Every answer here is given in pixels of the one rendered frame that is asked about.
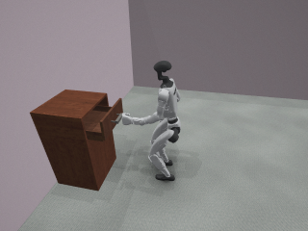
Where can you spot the cabinet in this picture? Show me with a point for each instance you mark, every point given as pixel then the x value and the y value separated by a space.
pixel 75 160

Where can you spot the robot thigh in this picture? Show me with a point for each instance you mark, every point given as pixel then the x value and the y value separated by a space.
pixel 159 130
pixel 162 141

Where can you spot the drawer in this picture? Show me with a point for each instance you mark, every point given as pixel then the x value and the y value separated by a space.
pixel 98 123

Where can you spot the robot left upper arm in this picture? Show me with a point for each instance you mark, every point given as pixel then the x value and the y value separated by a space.
pixel 163 97

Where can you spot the right robot thigh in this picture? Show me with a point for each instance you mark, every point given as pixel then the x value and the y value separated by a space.
pixel 159 130

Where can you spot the robot left hand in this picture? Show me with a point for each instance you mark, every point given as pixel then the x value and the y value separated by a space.
pixel 126 119

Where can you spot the robot right upper arm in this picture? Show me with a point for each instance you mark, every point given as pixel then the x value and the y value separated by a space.
pixel 177 92

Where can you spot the robot left forearm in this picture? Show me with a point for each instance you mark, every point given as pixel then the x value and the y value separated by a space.
pixel 144 120

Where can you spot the handle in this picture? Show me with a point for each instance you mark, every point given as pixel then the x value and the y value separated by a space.
pixel 118 119

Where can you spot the left robot thigh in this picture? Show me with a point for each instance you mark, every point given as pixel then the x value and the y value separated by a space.
pixel 162 141

